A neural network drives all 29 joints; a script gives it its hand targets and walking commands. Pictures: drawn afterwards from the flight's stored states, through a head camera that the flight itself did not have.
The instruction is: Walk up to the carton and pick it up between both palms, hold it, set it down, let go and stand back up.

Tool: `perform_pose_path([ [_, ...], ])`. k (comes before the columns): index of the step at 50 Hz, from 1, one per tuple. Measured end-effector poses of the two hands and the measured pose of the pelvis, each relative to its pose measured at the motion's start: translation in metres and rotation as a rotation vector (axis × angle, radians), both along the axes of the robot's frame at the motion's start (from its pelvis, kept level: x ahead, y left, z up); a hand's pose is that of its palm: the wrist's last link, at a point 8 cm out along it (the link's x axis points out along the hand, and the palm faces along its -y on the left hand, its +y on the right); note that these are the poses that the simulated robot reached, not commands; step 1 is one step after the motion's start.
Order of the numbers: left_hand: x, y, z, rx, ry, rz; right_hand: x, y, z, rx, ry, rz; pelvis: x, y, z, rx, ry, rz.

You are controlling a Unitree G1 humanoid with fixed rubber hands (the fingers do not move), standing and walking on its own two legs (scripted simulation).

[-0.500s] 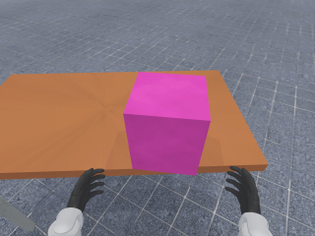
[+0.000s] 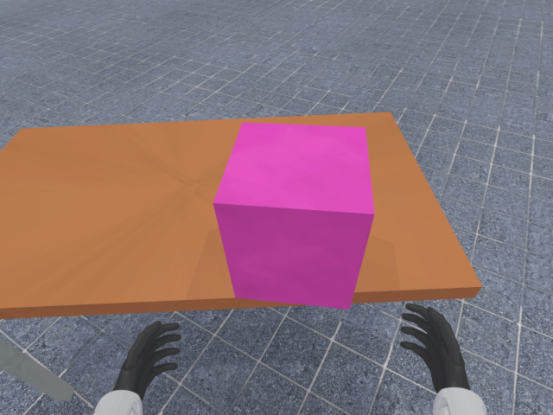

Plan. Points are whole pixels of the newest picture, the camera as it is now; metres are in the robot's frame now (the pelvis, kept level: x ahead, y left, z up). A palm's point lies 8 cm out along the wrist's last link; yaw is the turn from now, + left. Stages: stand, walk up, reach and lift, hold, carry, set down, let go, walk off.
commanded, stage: set down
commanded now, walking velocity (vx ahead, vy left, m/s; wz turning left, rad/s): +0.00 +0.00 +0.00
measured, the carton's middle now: (296, 217) +0.44 -0.04 +0.04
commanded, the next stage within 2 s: let go in 1.08 s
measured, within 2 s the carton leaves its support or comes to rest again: neither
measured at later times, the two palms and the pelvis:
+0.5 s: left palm (136, 410) +0.18 +0.21 -0.04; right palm (448, 403) +0.15 -0.21 -0.03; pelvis +0.00 +0.00 +0.00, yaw +0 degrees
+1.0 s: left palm out of the picture +0.17 +0.22 -0.07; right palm out of the picture +0.14 -0.22 -0.07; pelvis +0.01 +0.00 +0.00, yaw +0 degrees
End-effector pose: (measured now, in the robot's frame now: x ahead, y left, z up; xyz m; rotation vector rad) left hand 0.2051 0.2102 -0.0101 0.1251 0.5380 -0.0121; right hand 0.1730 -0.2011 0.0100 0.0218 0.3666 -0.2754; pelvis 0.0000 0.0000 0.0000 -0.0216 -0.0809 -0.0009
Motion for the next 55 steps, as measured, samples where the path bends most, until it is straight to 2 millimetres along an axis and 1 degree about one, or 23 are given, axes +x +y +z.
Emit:
perform_pose_path([
  [7,-0.006,0.001,-0.009,0.002,0.031,0.003,-0.004,0.000,-0.013,-0.001,0.039,0.029,0.003,0.002,0.000,-0.002,0.002,0.000],
  [13,-0.013,0.001,-0.021,0.008,0.079,0.011,-0.012,-0.003,-0.028,-0.002,0.092,0.051,0.003,0.002,0.000,-0.002,0.003,0.000],
  [18,-0.017,0.001,-0.024,0.013,0.091,0.015,-0.015,-0.006,-0.031,-0.011,0.094,0.061,0.002,0.001,0.000,-0.002,0.001,0.000],
  [22,-0.020,0.001,-0.027,0.016,0.108,0.020,-0.019,-0.007,-0.036,-0.008,0.117,0.068,0.002,0.001,0.000,-0.002,0.000,0.000],
  [29,-0.031,0.004,-0.044,0.033,0.199,0.050,-0.030,-0.010,-0.055,0.012,0.195,0.076,0.003,-0.002,0.000,0.002,0.000,0.000],
  [33,-0.029,0.003,-0.045,0.046,0.202,0.061,-0.028,-0.012,-0.057,0.019,0.196,0.087,0.005,-0.004,-0.001,0.006,0.003,0.000],
  [38,-0.026,0.002,-0.047,0.057,0.225,0.060,-0.031,-0.016,-0.068,0.027,0.240,0.088,0.009,-0.006,-0.001,0.008,0.008,0.000],
  [41,-0.026,0.003,-0.049,0.059,0.241,0.062,-0.031,-0.017,-0.071,0.025,0.251,0.088,0.011,-0.006,-0.001,0.007,0.011,0.000],
  [48,-0.030,0.006,-0.056,0.059,0.276,0.068,-0.032,-0.016,-0.074,0.023,0.248,0.100,0.012,-0.005,-0.001,0.006,0.013,0.000],
  [55,-0.033,0.007,-0.059,0.066,0.290,0.078,-0.036,-0.016,-0.082,0.030,0.273,0.114,0.012,-0.005,-0.001,0.007,0.012,0.000],
])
